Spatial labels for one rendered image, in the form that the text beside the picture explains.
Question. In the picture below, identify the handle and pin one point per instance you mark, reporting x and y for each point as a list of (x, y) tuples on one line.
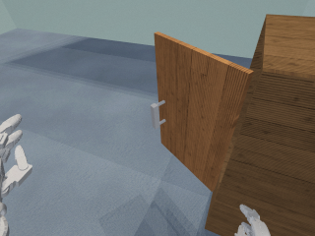
[(154, 114)]

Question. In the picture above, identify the left robot forearm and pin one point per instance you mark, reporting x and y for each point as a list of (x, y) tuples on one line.
[(4, 227)]

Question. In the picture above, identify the cupboard door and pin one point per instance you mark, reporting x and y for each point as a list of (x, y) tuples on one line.
[(203, 95)]

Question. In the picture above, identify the left robot hand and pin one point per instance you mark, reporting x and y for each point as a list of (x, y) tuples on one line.
[(20, 172)]

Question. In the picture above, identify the right robot hand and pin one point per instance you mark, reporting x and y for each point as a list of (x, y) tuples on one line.
[(257, 228)]

